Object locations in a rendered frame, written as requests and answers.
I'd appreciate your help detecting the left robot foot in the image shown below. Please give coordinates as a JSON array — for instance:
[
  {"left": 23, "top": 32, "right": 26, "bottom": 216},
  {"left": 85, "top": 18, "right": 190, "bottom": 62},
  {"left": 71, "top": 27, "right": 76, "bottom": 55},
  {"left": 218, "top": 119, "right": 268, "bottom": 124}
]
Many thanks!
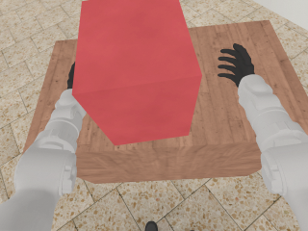
[{"left": 144, "top": 220, "right": 158, "bottom": 231}]

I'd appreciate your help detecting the left robot forearm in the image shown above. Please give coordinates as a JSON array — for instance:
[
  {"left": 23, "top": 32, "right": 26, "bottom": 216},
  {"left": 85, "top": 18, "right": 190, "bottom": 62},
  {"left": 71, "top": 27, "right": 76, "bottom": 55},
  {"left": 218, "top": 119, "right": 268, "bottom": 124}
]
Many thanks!
[{"left": 13, "top": 89, "right": 87, "bottom": 190}]

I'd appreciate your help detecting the right robot forearm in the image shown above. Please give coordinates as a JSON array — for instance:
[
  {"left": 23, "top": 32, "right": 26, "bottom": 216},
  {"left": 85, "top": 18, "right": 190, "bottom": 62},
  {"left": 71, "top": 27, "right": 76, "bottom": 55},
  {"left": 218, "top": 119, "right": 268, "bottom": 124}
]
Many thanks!
[{"left": 238, "top": 74, "right": 308, "bottom": 153}]

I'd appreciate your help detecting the pedestal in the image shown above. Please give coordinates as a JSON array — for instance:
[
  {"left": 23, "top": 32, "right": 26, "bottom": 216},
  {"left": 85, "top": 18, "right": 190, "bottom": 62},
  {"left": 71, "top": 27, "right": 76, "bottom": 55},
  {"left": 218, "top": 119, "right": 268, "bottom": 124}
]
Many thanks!
[{"left": 22, "top": 19, "right": 308, "bottom": 184}]

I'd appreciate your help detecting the right robot upper arm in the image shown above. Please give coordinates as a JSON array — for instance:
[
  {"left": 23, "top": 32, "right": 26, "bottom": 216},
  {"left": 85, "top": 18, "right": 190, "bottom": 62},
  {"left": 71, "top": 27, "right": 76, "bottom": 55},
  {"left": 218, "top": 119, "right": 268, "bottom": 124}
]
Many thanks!
[{"left": 260, "top": 142, "right": 308, "bottom": 231}]

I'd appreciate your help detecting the robot left hand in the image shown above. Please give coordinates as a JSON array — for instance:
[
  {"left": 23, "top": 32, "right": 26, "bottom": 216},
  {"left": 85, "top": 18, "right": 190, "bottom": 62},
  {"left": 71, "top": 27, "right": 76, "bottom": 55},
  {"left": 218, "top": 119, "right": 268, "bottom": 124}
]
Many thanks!
[{"left": 67, "top": 62, "right": 75, "bottom": 90}]

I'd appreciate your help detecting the carton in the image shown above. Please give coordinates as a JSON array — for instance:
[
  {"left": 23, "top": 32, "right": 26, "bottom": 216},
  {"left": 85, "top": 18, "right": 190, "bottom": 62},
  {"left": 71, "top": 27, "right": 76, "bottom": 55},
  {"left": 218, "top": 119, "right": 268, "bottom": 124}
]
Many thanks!
[{"left": 72, "top": 0, "right": 202, "bottom": 146}]

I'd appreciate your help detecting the robot right hand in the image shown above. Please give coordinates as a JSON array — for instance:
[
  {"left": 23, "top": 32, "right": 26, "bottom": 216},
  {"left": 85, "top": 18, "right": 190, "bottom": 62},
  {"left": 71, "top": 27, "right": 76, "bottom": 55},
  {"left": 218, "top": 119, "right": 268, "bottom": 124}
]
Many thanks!
[{"left": 218, "top": 43, "right": 255, "bottom": 88}]

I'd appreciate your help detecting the left robot upper arm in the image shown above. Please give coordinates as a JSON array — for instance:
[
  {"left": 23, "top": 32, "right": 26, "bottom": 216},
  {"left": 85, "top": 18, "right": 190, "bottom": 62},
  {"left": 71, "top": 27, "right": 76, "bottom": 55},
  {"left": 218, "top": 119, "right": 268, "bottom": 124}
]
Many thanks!
[{"left": 0, "top": 147, "right": 77, "bottom": 231}]

